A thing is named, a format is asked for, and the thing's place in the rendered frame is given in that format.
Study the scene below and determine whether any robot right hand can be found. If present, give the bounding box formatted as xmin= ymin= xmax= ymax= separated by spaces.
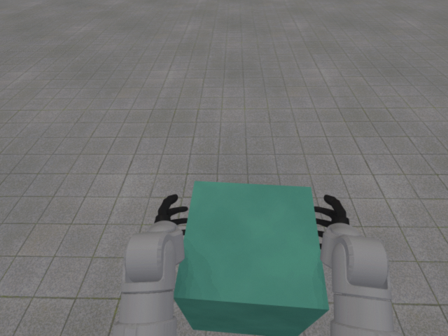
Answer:
xmin=314 ymin=195 xmax=349 ymax=249

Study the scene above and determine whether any left robot forearm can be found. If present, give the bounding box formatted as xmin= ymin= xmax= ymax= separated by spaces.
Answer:
xmin=112 ymin=220 xmax=185 ymax=336

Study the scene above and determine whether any right robot forearm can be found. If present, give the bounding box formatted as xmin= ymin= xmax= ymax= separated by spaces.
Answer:
xmin=320 ymin=223 xmax=400 ymax=336

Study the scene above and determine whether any carton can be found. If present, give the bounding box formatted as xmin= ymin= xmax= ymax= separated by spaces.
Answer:
xmin=174 ymin=181 xmax=329 ymax=336

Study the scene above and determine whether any robot left hand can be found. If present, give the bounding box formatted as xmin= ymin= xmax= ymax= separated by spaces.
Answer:
xmin=155 ymin=194 xmax=188 ymax=235

